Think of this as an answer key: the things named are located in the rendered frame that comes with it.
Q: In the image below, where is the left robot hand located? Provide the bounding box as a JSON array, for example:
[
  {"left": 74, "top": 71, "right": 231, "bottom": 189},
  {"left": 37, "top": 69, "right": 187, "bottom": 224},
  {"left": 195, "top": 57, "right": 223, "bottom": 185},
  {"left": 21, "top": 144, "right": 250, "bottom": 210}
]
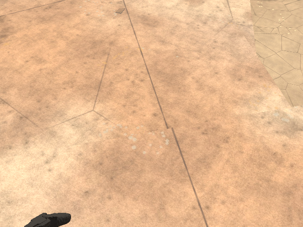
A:
[{"left": 24, "top": 213, "right": 71, "bottom": 227}]

